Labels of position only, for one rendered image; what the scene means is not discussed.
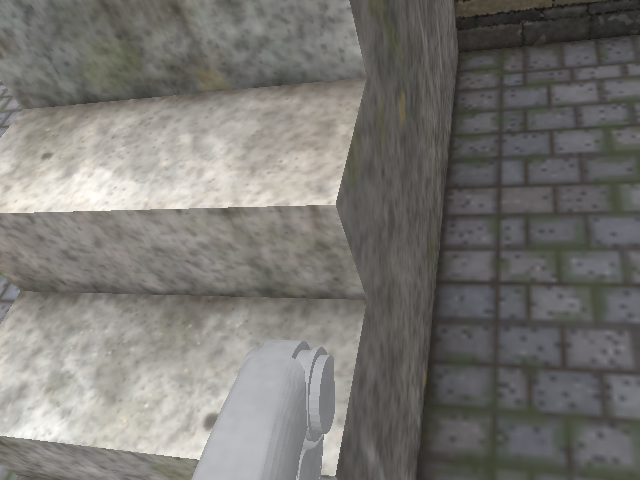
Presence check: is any left robot thigh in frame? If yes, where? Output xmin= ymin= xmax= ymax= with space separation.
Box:
xmin=191 ymin=339 xmax=335 ymax=480

